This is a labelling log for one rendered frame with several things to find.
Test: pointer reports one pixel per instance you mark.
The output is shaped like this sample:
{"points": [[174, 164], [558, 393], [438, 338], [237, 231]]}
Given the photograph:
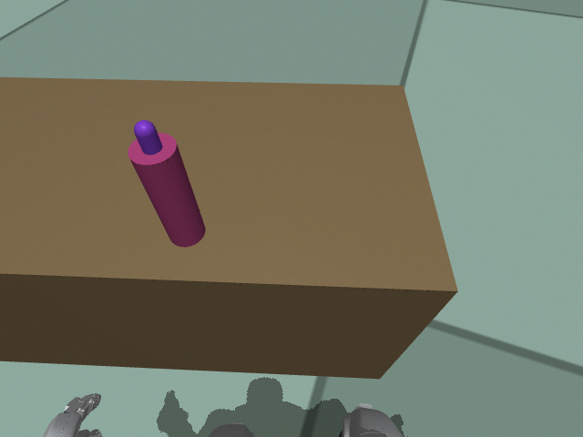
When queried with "left robot hand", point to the left robot hand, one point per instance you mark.
{"points": [[67, 424]]}

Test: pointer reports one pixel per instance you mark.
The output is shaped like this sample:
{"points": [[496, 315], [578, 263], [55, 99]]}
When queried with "bottle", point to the bottle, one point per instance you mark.
{"points": [[158, 163]]}

